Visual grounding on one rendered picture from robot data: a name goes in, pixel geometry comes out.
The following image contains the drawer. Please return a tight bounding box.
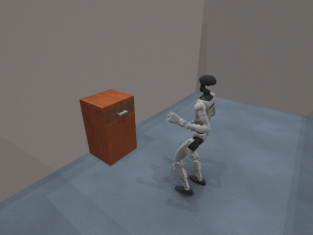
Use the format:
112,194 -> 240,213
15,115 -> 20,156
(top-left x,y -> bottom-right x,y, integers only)
105,100 -> 134,125

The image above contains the cabinet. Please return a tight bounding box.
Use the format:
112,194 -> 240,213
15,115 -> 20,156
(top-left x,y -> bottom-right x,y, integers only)
79,89 -> 137,165

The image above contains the left robot hand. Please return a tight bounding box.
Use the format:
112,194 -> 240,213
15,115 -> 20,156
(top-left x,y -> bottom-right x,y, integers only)
166,112 -> 180,123

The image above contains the left robot forearm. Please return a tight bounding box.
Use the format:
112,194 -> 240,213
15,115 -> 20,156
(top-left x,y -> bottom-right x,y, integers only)
177,118 -> 209,133

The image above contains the robot head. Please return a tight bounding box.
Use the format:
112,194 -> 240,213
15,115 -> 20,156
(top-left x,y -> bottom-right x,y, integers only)
199,74 -> 217,102

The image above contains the robot right upper arm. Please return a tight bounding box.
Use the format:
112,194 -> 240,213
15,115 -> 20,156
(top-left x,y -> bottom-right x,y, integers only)
210,92 -> 216,117

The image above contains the robot left upper arm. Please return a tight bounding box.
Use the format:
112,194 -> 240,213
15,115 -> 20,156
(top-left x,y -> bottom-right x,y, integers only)
195,101 -> 210,134

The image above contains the robot torso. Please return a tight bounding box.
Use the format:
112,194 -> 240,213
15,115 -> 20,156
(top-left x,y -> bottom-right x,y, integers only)
193,97 -> 215,145

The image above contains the handle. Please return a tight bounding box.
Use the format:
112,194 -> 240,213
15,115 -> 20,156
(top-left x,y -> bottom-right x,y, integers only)
117,110 -> 128,116

